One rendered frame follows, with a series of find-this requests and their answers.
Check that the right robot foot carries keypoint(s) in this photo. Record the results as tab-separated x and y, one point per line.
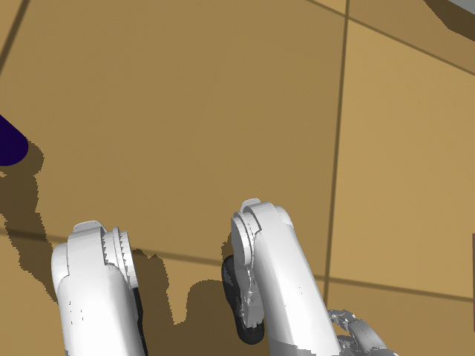
250	335

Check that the left robot foot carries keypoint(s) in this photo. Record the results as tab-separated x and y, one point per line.
140	319

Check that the right robot hand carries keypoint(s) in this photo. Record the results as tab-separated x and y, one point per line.
363	340

